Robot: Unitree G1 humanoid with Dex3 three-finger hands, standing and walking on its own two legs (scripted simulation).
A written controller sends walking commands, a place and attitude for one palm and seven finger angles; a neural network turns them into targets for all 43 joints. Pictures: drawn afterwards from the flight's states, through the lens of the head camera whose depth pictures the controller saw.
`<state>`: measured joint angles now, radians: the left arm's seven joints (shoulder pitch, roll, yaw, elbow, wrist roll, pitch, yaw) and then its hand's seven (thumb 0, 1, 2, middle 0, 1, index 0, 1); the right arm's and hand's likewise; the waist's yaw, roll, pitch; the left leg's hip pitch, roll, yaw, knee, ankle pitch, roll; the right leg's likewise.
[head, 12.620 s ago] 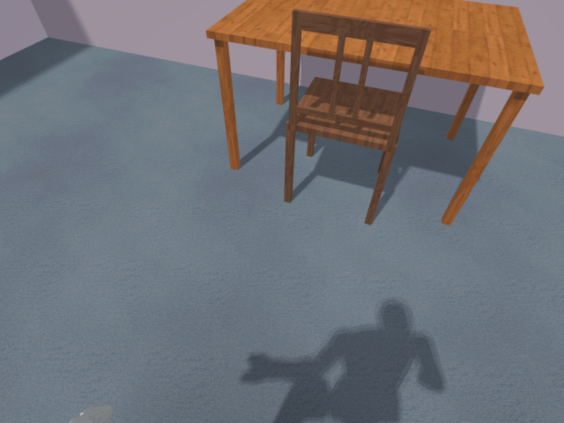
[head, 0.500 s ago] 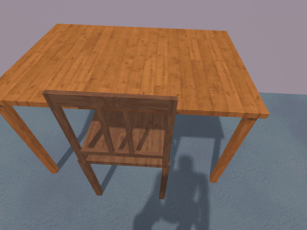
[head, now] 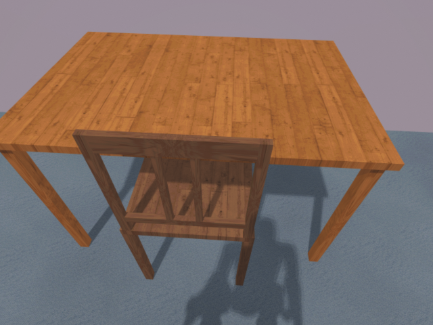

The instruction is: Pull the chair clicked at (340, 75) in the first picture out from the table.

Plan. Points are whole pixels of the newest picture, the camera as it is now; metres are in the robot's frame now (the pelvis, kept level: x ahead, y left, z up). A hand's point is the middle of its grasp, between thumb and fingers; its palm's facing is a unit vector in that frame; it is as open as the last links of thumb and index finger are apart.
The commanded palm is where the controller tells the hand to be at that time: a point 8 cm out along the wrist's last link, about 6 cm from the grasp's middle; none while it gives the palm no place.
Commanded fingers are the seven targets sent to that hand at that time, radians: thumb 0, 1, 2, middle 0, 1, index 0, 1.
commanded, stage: come to a stop and stand still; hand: left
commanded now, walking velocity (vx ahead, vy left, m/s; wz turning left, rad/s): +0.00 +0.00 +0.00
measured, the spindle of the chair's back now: (163, 190) +0.45 +0.17 -0.08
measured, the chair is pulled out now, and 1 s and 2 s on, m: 0.00 0.00 0.00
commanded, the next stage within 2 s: look again from close up in 1.42 s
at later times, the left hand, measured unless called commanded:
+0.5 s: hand out of the picture +0.02 +0.18 -0.17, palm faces +0.02 -0.98 -0.21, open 7.4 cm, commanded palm none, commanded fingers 0.00 0.90 0.90 -0.20 -0.30 -0.20 -0.30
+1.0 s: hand out of the picture -0.03 +0.15 -0.17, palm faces +0.02 -0.98 -0.17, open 7.4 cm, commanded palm none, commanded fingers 0.00 0.90 0.90 -0.20 -0.30 -0.20 -0.30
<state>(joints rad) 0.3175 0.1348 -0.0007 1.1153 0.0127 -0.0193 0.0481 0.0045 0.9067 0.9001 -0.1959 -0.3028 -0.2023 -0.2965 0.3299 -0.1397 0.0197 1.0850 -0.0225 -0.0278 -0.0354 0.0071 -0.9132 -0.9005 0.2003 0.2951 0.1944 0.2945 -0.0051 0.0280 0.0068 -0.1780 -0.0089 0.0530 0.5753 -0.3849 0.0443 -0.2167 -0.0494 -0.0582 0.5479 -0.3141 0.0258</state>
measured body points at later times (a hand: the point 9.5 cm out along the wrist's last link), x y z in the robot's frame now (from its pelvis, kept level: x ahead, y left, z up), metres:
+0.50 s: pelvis +0.00 +0.00 +0.01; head +0.01 +0.00 +0.46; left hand +0.02 +0.23 -0.15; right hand +0.01 -0.22 -0.15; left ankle -0.05 +0.08 -0.73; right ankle -0.02 -0.14 -0.73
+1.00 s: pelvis -0.02 -0.02 +0.01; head -0.01 -0.01 +0.46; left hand -0.03 +0.20 -0.15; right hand -0.02 -0.23 -0.15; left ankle -0.05 +0.08 -0.73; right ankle -0.02 -0.14 -0.73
